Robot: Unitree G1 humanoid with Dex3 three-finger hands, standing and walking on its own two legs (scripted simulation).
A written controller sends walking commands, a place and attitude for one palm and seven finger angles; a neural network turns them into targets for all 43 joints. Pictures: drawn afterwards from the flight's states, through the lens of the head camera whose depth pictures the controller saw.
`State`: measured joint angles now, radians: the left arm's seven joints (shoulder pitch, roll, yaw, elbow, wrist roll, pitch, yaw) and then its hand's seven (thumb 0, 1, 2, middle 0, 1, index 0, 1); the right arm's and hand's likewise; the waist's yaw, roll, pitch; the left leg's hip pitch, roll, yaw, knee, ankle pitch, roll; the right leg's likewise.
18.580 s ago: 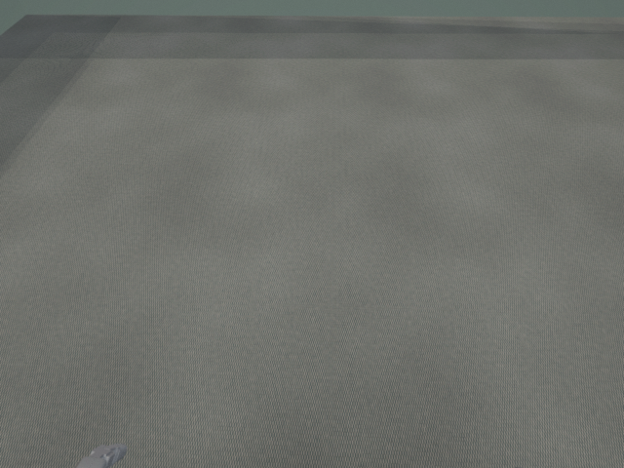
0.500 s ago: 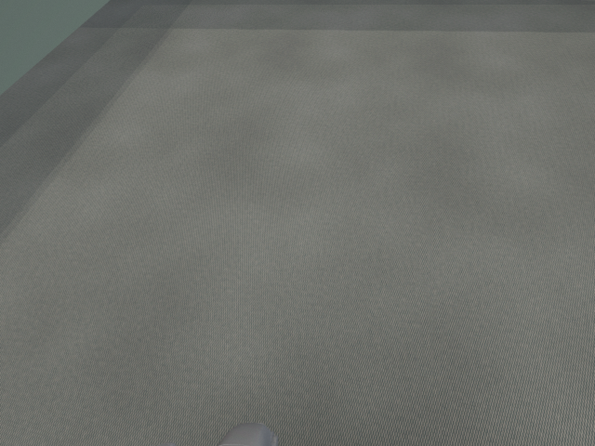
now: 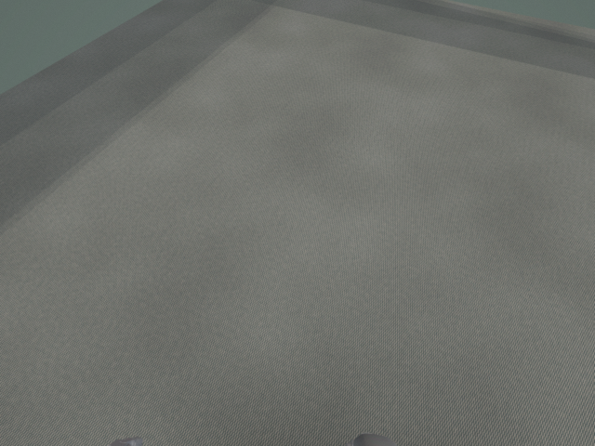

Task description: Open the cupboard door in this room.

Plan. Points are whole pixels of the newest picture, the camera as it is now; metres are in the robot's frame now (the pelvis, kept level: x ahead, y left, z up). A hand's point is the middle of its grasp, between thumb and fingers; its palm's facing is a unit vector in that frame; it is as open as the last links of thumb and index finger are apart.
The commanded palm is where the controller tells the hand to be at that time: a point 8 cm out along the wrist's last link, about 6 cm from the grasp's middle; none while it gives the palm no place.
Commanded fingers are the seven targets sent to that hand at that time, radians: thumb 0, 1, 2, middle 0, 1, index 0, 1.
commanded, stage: turn or walk to find it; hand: left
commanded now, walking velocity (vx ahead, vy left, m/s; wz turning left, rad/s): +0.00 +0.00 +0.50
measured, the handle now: out of the picture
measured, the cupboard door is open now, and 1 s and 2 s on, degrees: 0 0 0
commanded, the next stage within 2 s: none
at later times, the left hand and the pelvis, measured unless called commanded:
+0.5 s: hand out of the picture -0.02 +0.17 -0.16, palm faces +0.29 -0.93 -0.25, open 7.4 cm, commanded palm none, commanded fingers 0.00 0.90 0.90 -0.20 -0.30 -0.20 -0.30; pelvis -0.02 -0.03 +0.00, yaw +17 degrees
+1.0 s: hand out of the picture -0.02 +0.20 -0.15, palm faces +0.48 -0.82 -0.30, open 7.4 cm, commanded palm none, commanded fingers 0.00 0.90 0.90 -0.20 -0.30 -0.20 -0.30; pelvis -0.02 -0.04 -0.01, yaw +30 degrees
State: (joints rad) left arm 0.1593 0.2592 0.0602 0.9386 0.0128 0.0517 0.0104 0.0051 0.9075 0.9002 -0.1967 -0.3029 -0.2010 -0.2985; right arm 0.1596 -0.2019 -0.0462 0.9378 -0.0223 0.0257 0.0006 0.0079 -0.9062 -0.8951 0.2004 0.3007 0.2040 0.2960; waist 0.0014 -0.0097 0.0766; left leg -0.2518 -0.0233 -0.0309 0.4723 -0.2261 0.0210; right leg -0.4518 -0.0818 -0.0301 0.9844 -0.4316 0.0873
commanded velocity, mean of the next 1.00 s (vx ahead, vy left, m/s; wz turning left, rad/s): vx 0.00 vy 0.00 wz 0.50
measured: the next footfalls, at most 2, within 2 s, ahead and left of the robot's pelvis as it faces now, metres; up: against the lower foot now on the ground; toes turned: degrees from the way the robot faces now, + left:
right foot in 0.14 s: +0.05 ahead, -0.14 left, +0.00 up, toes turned +1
left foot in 0.58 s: -0.04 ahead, +0.11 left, +0.00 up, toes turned +24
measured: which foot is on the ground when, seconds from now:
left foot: down 0.00-0.14, up 0.16-0.56, down 0.58-1.00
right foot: up 0.00-0.12, down 0.14-0.58, up 0.60-0.98, down 1.00-1.00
